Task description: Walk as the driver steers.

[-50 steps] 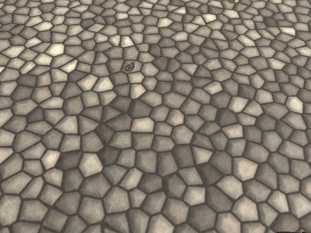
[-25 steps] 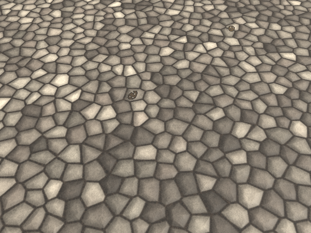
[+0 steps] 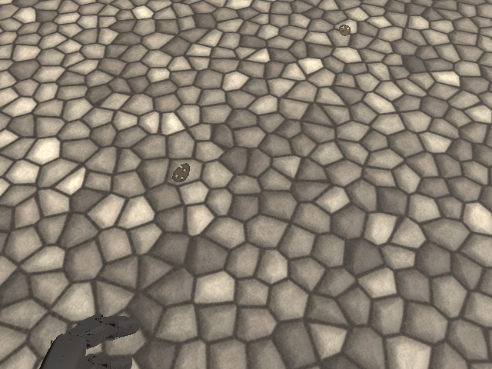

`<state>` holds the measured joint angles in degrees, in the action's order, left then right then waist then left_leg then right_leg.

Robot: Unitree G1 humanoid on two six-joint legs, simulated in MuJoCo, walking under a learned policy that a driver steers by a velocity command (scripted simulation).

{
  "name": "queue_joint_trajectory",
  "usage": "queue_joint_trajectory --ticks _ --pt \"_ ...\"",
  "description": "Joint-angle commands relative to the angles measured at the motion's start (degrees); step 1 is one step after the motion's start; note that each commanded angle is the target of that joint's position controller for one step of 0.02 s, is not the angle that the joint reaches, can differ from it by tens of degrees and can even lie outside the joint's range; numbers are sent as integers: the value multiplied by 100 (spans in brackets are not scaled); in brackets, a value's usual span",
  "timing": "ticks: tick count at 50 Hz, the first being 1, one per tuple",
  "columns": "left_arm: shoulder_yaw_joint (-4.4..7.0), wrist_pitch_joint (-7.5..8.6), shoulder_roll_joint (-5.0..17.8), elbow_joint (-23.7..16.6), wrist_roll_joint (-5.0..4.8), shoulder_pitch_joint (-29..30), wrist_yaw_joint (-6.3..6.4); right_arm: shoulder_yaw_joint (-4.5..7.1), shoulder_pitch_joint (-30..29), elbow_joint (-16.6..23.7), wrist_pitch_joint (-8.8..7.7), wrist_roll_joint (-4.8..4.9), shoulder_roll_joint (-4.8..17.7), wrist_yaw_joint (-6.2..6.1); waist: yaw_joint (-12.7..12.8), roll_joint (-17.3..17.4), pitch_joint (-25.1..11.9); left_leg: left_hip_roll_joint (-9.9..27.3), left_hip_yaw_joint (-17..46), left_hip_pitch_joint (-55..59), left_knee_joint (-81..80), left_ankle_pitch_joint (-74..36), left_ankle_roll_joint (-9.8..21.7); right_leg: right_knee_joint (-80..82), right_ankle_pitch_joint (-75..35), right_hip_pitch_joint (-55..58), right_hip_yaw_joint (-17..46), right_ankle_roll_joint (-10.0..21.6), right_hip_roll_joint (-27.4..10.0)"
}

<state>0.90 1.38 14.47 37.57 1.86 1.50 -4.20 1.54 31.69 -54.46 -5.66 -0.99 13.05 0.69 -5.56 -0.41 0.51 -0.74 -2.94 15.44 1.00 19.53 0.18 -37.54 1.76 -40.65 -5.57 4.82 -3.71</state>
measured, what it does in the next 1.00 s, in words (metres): walks ahead, turning right: right foot, then left foot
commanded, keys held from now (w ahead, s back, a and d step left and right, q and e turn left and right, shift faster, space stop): w+shift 0.14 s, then w+e+shift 0.86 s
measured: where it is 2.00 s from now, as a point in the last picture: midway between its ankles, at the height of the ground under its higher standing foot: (362, 144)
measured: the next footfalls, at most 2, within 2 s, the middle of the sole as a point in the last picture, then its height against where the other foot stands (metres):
right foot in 0.06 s outside the picture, level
left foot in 0.52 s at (210, 284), level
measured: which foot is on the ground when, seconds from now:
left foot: down 0.00-0.08, up 0.10-0.50, down 0.52-0.94, up 0.96-1.00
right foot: up 0.00-0.04, down 0.06-0.50, up 0.52-0.94, down 0.96-1.00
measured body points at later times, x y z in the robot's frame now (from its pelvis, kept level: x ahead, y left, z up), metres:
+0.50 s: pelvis +0.46 -0.03 +0.00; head +0.50 -0.04 +0.45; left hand +0.41 +0.24 -0.13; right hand +0.72 -0.27 -0.05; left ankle +0.66 +0.07 -0.71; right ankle +0.23 -0.10 -0.72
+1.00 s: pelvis +0.89 -0.20 -0.03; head +0.91 -0.22 +0.42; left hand +1.22 -0.13 -0.11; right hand +0.70 -0.39 -0.17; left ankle +0.72 +0.06 -0.62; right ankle +0.98 -0.27 -0.72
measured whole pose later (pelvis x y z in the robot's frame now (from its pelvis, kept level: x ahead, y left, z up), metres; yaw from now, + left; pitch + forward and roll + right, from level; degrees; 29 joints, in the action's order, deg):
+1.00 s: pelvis +0.89 -0.20 -0.03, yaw -39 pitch +0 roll +2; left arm 2.2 1.3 17.4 39.1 1.0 -3.3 -2.6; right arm 2.2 25.5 -52.0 -2.5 -2.4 14.3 -0.1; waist -1.3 -1.8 2.9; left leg 5.5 -13.2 4.4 59.4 26.0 -3.0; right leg -45.7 13.6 -32.5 -7.6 12.6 5.3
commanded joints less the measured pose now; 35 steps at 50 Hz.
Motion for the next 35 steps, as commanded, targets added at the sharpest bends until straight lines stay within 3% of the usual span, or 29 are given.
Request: queue_joint_trajectory --ticks 1,2,3,4,5,6,7,8,10,11,12,13,14,15,17,19,22,23,24,25,26,27,28,29,30,31,32,33,35 --pt "157 79 547 -325 25 57 139 247 -133 84 -33 -44 1249 -79 645 806 266 1428 -12 -670 1183 -6662 825 168 610 1434 -428 347 673" --pt "249 89 737 -50 18 -934 214 299 -215 40 33 -99 1430 -127 1132 965 -276 1474 -88 -764 2350 -7450 757 99 1023 2437 -379 452 876" --pt "365 108 939 416 12 -2359 308 332 -489 85 100 -101 1506 -163 1832 814 -930 1289 -195 -1481 3995 -7026 667 360 1059 4052 -220 559 838" --pt "534 131 1485 650 171 -3168 411 202 -304 275 91 -14 950 -97 1874 -21 -1687 768 -177 -3293 6237 -4633 622 467 2997 5910 1253 742 -342" --pt "614 163 1804 720 154 -3164 367 78 -119 494 -35 144 337 16 1316 -1673 -2399 -331 519 -4940 8060 348 499 1860 5234 6631 4772 1071 -1712" --pt "595 177 1551 702 80 -2632 311 170 -677 594 -78 117 767 -8 1302 -995 -1744 -137 1116 -5687 8494 113 703 2486 4969 6155 5212 1009 -1599" --pt "520 225 1169 759 60 -2257 320 180 -1189 718 -100 122 843 -17 1124 -336 -775 236 905 -5898 8403 -398 719 2362 3893 5257 4089 972 -1516" --pt "450 282 893 864 38 -2224 305 129 -1455 797 -126 27 741 3 977 135 -346 503 797 -5644 7862 -634 712 2385 2747 4419 3483 926 -1232" --pt "333 321 583 1041 -30 -2022 339 49 -1375 909 7 -219 492 99 442 -168 -49 756 774 -5086 7274 -584 508 2693 2717 3162 2906 897 -768" --pt "300 354 482 1098 -52 -2046 350 28 -1461 963 82 -258 436 149 351 -237 121 832 753 -5093 7050 -501 399 2848 2703 2881 2727 949 -611" --pt "262 411 357 1196 -111 -2291 336 7 -1776 1065 129 -273 416 154 387 -95 460 918 692 -5169 6750 -460 315 2879 2216 2572 2379 971 -417" --pt "315 420 582 1221 -139 -2341 370 -47 -1979 1227 167 -293 313 192 338 -271 513 931 547 -5387 6406 -601 153 3176 2454 2443 2486 1128 -491" --pt "337 449 636 1212 -163 -2397 390 -64 -2430 1409 175 -294 435 209 426 -187 771 1004 483 -5557 5892 -981 -12 3448 2253 2265 2485 1208 -495" --pt "340 470 652 1192 -154 -2405 382 -73 -2852 1563 160 -248 515 225 487 -76 898 949 395 -5475 5222 -1366 -128 3555 1849 2147 2298 1176 -376" --pt "391 501 731 1179 -187 -2561 351 -148 -3369 1691 114 -166 458 283 649 32 925 672 165 -4718 3999 -2156 -225 3517 822 1950 1856 971 -44" --pt "470 543 986 1196 -247 -2682 348 -164 -3636 1773 101 -86 484 293 759 -107 746 487 131 -4024 3489 -2841 -192 3610 100 2123 1938 868 -161" --pt "503 485 1102 1245 -242 -2891 381 -81 -3763 1874 105 -76 751 177 829 -140 446 278 197 -3928 2933 -2509 -67 2918 -1480 3432 2021 681 -307" --pt "523 458 1196 1248 -219 -2895 408 -25 -3470 1821 88 -84 873 116 683 -219 163 136 217 -3516 2815 -2067 -6 2320 -2416 3741 2016 574 -314" --pt "562 433 1368 1252 -165 -2878 412 73 -2797 1649 61 -67 1082 35 384 -265 -362 -33 177 -2719 2875 -1438 77 1376 -3181 3847 1967 475 -255" --pt "595 418 1482 1210 -139 -2683 397 184 -1719 1382 40 -76 1285 -77 -194 -200 -922 80 172 -1430 2889 -1169 139 -18 -2976 3339 1854 370 -21" --pt "497 447 1054 1052 -121 -2558 372 336 -538 1247 31 -217 1716 -227 -653 113 -1686 1174 1154 19 3033 435 240 -1870 -1608 2292 1641 328 317" --pt "250 449 -3 749 -456 -3298 378 443 -509 1233 26 -454 2147 -194 -35 2006 -2631 2995 4316 1421 1997 2661 793 -3862 2616 366 1183 165 953" --pt "285 377 502 721 -358 -2812 423 439 -943 1305 88 -323 1752 -155 -25 1594 -2193 2772 5043 740 1257 3314 754 -4360 2220 -158 1157 310 605" --pt "351 316 706 697 -259 -2260 408 332 -1459 1328 84 -271 1255 -143 40 978 -1155 2472 3844 -113 1323 2505 641 -4237 1632 -373 1042 310 303" --pt "349 271 691 703 -195 -2034 350 270 -1633 1260 75 -271 951 -113 132 416 -697 2256 2916 -773 1377 1210 608 -3977 1347 -222 1020 272 75" --pt "345 220 600 677 -104 -1837 290 226 -1478 1136 54 -281 796 -113 167 394 -394 2069 2173 -1207 1416 58 513 -3837 1307 -88 1037 235 -68" --pt "324 117 431 595 -39 -1825 218 183 -1419 966 35 -223 663 -117 352 555 -275 1890 1677 -1506 1277 -80 428 -3780 1302 -14 984 189 -140" --pt "292 20 305 495 -19 -1722 167 166 -1352 846 -21 -150 585 -86 444 691 -166 1885 1362 -1704 1186 -332 408 -3752 1290 -44 949 153 -245" --pt "228 -114 195 194 -14 -1228 70 139 -1259 664 -113 -37 471 -16 523 604 151 1867 640 -1847 1015 -1148 339 -3655 1073 -428 848 116 -391"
